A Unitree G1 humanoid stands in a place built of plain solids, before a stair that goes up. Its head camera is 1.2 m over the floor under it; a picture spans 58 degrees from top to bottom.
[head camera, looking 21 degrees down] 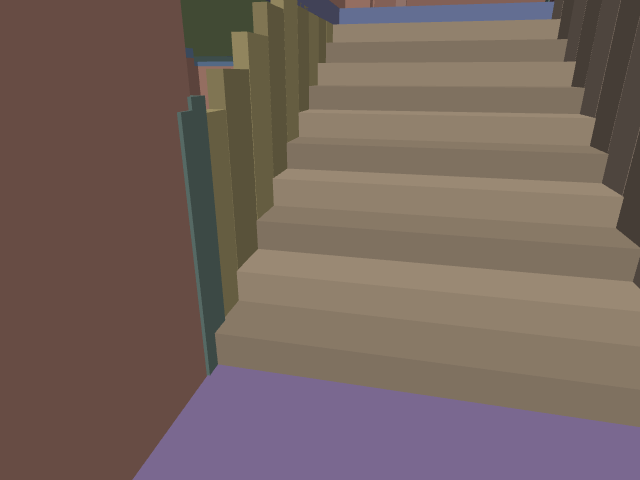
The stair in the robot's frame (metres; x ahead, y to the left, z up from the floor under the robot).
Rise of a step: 0.16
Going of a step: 0.29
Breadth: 1.80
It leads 13 degrees to the right of straight ahead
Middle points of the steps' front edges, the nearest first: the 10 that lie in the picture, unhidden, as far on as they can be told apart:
1.39 -0.41 0.16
1.68 -0.48 0.32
1.96 -0.54 0.48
2.24 -0.61 0.64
2.53 -0.67 0.80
2.81 -0.73 0.96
3.09 -0.80 1.12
3.37 -0.86 1.28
3.66 -0.92 1.44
3.94 -0.99 1.60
